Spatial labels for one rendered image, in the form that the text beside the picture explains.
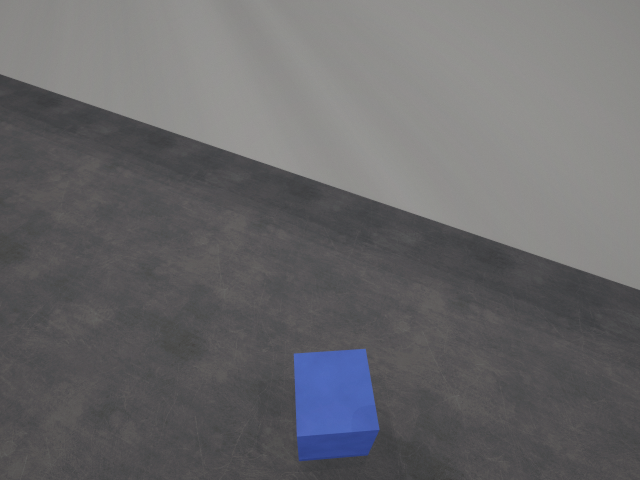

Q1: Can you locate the carton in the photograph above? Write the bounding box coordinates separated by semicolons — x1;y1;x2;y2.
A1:
294;349;379;461

